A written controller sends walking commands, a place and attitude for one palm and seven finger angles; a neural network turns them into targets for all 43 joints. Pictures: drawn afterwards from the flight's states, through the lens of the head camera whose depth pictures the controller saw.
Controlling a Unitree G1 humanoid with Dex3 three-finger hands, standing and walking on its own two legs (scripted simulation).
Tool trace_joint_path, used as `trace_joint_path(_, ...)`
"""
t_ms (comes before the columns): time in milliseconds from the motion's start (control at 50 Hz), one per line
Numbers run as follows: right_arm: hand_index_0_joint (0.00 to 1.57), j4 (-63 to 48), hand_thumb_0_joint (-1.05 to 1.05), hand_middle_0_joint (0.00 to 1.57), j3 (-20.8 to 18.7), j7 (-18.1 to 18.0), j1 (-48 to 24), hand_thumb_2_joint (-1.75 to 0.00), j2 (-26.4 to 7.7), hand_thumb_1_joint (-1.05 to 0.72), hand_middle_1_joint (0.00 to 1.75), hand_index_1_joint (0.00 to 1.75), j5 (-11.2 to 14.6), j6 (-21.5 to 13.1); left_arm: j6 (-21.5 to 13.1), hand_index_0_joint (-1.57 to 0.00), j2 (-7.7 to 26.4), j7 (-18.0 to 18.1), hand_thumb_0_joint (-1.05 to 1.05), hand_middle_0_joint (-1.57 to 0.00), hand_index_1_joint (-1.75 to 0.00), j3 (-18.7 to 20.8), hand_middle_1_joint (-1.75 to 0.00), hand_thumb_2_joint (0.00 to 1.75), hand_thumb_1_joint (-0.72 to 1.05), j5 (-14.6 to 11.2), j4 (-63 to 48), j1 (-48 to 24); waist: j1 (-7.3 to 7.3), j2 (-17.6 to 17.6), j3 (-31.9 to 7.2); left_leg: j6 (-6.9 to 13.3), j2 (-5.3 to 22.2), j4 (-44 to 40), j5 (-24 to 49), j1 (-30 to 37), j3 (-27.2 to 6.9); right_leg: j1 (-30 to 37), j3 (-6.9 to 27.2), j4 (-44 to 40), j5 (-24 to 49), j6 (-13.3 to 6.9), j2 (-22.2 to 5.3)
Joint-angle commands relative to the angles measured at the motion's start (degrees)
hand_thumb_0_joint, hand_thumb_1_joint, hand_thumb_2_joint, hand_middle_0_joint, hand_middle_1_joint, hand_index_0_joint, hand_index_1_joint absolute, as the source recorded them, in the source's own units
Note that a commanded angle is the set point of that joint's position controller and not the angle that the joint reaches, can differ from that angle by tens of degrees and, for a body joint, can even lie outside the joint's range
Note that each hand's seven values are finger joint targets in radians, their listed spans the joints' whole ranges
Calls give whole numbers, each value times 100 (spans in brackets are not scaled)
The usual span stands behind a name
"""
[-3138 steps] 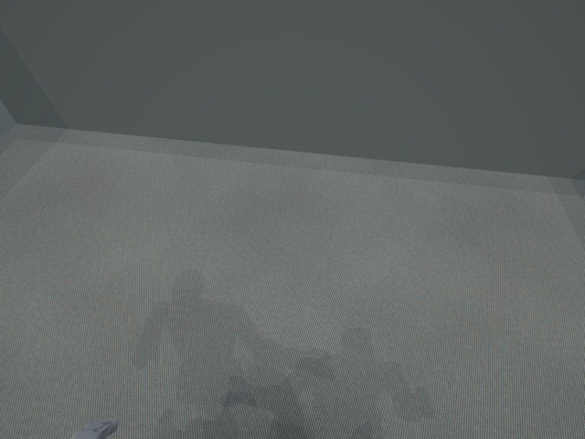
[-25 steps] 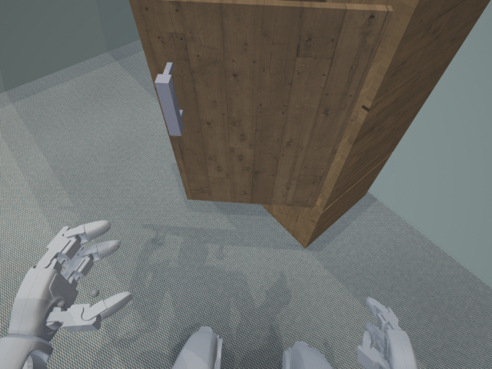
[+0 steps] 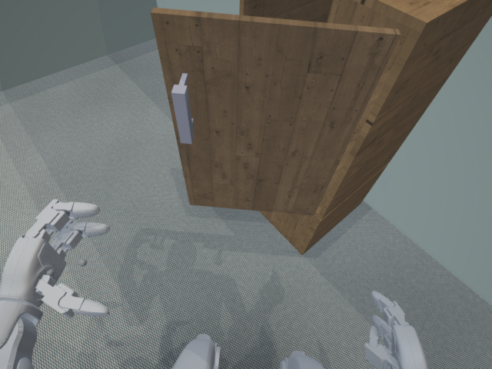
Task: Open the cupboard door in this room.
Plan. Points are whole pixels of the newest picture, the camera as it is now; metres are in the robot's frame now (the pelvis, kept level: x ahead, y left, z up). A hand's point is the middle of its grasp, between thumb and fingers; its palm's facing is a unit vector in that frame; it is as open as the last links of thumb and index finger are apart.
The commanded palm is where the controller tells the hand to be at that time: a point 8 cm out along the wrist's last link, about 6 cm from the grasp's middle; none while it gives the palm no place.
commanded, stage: raise the hand with hooked fingers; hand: left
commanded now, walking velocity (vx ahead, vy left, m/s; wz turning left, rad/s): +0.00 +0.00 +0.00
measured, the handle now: (185, 109) +0.57 +0.17 +0.06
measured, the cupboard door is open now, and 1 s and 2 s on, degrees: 46 46 46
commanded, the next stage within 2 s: move the hooked fingers beside the handle in 0.78 s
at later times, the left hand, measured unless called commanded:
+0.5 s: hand (80, 225) +0.30 +0.27 +0.07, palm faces -0.02 -1.00 -0.04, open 14.0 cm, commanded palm +0.27 +0.32 +0.07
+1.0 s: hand (82, 226) +0.30 +0.27 +0.07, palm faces +0.02 -1.00 -0.04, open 14.0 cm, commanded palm +0.29 +0.31 +0.07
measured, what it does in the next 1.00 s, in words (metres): stands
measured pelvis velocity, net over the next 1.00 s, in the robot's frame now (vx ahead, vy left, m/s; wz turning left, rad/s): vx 0.00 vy -0.01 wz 0.00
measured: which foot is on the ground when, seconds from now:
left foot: down 0.00-1.00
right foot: down 0.00-1.00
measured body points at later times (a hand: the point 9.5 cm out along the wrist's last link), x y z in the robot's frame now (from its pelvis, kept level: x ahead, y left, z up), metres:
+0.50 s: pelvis +0.01 +0.00 +0.01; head +0.08 +0.02 +0.45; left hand +0.30 +0.32 +0.07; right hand +0.15 -0.26 -0.07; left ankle +0.03 +0.11 -0.66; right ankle +0.00 -0.13 -0.66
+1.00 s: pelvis +0.00 -0.01 +0.01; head +0.07 +0.00 +0.45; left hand +0.29 +0.32 +0.07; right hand +0.16 -0.26 -0.07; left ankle +0.03 +0.11 -0.66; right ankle +0.00 -0.13 -0.66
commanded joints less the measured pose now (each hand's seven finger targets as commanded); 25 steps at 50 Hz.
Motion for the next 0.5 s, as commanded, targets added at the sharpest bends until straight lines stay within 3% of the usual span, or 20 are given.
trace_joint_path(0, 20, -723, 0, 20, -384, -110, 46, -90, -982, -90, 30, 30, 46, -254, -290, -30, 1250, -97, 0, -30, -120, 609, -120, 30, -50, -126, -967, -1037, -29, 581, -1270, 24, -86, -1142, 1166, 1479, -96, 253, -21, -834, 880, -199, 253)
trace_joint_path(80, 20, -702, 0, 20, -363, -128, 88, -90, -1008, -90, 30, 30, 50, -223, -204, -30, 1388, -206, 0, -30, -120, 712, -120, 30, -50, -138, -641, -1343, -32, 480, -1292, 21, -84, -1206, 1229, 1565, -108, 306, -30, -885, 935, -204, 265)
trace_joint_path(160, 20, -670, 0, 20, -358, -146, 138, -90, -1026, -90, 30, 30, 46, -188, -148, -30, 1641, -303, 0, -30, -120, 902, -120, 30, -50, -153, -458, -1672, 13, 591, -1514, 14, -90, -1199, 1540, 1715, -73, 443, -11, -884, 1177, -218, 263)
trace_joint_path(200, 20, -653, 0, 20, -355, -154, 148, -90, -1040, -90, 30, 30, 50, -165, -109, -30, 1638, -346, 0, -30, -120, 898, -120, 30, -50, -185, -256, -1829, -17, 437, -1373, 22, -86, -1235, 1457, 1650, -75, 415, -18, -940, 1134, -201, 264)
trace_joint_path(260, 20, -615, 0, 20, -363, -161, 203, -90, -1061, -90, 30, 30, 49, -132, -111, -30, 1828, -406, 0, -30, -120, 1008, -120, 30, -50, -171, -125, -2134, -3, 586, -1538, 25, -92, -1230, 1639, 1751, -40, 522, 16, -945, 1293, -216, 261)
trace_joint_path(300, 20, -652, 0, 20, -379, -141, 218, -90, -1052, -90, 30, 30, 61, -113, -74, -30, 1623, -466, 0, -30, -120, 885, -120, 30, -50, -198, 79, -1885, 10, 441, -1486, 36, -106, -1237, 1671, 1720, -11, 542, 9, -978, 1357, -200, 262)
trace_joint_path(360, 20, -680, 0, 20, -412, -96, 259, -90, -1066, -90, 30, 30, 56, -91, -75, -30, 1657, -509, 0, -30, -120, 932, -120, 30, -50, -230, 59, -1743, 37, 342, -1616, 42, -113, -1187, 1919, 1713, 30, 674, 30, -955, 1661, -183, 263)
trace_joint_path(400, 20, -698, 0, 20, -426, -74, 243, -90, -1050, -90, 30, 30, 52, -71, -106, -30, 1691, -464, 0, -30, -120, 980, -120, 30, -50, -229, -21, -1757, 44, 489, -1558, 33, -111, -1196, 1921, 1735, 30, 601, 17, -940, 1643, -183, 260)
trace_joint_path(440, 20, -692, 0, 20, -409, -71, 272, -90, -1061, -90, 30, 30, 46, -42, -156, -30, 1757, -408, 0, -30, -120, 1024, -120, 30, -50, -209, -37, -1850, 21, 383, -1509, 38, -100, -1202, 1912, 1669, 22, 618, 21, -929, 1623, -196, 286)
trace_joint_path(480, 20, -709, 0, 20, -421, -62, 262, -90, -1046, -90, 30, 30, 44, -26, -229, -30, 1777, -348, 0, -30, -120, 1041, -120, 30, -50, -187, -156, -1887, 29, 586, -1587, 22, -98, -1221, 1896, 1767, 14, 564, 17, -908, 1555, -191, 269)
